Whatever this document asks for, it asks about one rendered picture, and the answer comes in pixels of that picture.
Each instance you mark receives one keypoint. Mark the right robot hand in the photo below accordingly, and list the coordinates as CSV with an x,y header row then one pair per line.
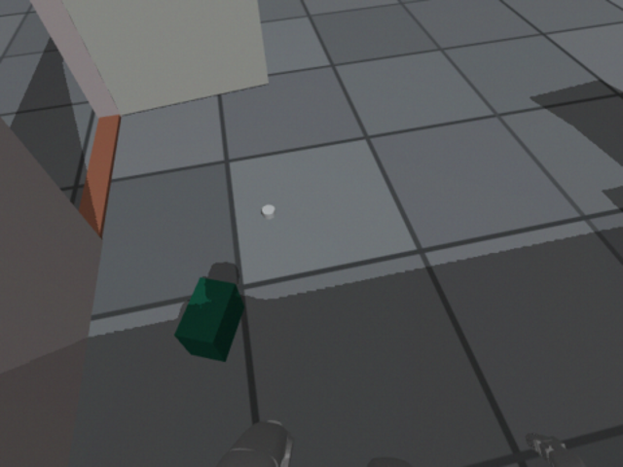
x,y
554,451

